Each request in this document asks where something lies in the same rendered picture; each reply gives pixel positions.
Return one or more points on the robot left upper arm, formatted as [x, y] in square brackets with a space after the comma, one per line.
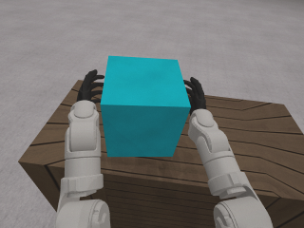
[87, 213]

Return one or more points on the robot left hand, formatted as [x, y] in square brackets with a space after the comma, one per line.
[85, 93]

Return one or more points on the robot right upper arm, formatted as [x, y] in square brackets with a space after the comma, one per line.
[246, 212]

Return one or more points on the robot left forearm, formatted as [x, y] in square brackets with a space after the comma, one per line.
[83, 175]

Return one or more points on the pedestal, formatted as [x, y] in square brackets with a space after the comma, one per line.
[173, 192]

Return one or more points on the robot right forearm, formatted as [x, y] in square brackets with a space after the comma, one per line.
[225, 178]

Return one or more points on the robot right hand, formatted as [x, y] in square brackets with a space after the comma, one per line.
[197, 100]

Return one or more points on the carton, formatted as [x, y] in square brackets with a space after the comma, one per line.
[144, 106]

